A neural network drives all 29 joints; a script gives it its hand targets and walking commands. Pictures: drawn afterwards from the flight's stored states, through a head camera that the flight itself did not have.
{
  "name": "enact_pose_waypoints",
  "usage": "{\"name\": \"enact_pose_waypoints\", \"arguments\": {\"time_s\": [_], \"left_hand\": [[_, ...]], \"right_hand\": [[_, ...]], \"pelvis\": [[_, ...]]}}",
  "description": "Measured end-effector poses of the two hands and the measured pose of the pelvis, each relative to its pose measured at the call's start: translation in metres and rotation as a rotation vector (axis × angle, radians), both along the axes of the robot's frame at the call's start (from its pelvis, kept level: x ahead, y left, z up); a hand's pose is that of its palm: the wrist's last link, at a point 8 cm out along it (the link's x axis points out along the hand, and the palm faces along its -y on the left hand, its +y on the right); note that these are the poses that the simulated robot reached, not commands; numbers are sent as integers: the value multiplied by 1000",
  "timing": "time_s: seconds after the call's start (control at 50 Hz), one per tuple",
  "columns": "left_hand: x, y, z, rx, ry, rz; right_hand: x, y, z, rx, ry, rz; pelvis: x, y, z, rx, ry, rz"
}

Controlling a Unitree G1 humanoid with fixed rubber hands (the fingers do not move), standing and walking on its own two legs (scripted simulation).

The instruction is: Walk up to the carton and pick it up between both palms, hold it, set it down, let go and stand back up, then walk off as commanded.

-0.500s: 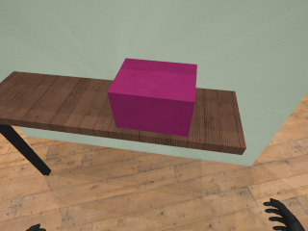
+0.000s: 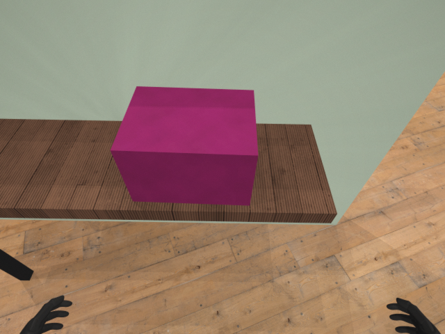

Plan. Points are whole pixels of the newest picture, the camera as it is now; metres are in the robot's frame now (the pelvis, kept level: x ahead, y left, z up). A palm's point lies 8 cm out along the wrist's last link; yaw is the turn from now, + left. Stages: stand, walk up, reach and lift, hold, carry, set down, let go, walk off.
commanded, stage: walk up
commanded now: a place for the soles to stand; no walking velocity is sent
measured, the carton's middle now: (193, 146) +0.54 +0.07 +0.00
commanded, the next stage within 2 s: none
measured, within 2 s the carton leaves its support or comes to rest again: neither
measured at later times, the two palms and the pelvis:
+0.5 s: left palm (34, 315) +0.18 +0.32 -0.04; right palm out of the picture +0.09 -0.31 -0.06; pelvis +0.00 +0.02 +0.01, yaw -2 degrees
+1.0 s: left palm out of the picture +0.10 +0.31 -0.05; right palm out of the picture +0.07 -0.34 -0.07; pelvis -0.02 -0.01 +0.02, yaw -1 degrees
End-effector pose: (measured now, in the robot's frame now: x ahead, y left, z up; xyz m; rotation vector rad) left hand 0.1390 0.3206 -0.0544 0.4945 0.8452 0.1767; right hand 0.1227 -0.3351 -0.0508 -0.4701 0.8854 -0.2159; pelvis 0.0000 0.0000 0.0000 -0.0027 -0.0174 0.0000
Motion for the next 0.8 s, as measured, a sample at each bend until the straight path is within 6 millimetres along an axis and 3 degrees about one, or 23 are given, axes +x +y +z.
{"name": "enact_pose_waypoints", "arguments": {"time_s": [0.12,0.22,0.32,0.46,0.62,0.8], "left_hand": [[0,12,-5,-17,27,6],[21,18,6,-26,-7,-6],[39,12,1,-25,-13,-51],[44,3,8,-47,-43,-32],[29,7,14,-42,-32,5],[-10,-2,8,-54,35,57]], "right_hand": [[2,23,4,7,-23,-12],[-16,36,10,13,11,-32],[-18,29,5,15,19,-58],[-29,27,-8,37,59,-69],[-22,18,2,36,21,-55],[-26,4,2,53,29,-55]], "pelvis": [[4,20,3,10,-16,-35],[9,25,14,-37,-28,-29],[8,21,8,-19,-38,-52],[5,20,8,5,-42,-29],[-7,14,15,11,-57,-31],[-19,0,20,18,-62,-20]]}}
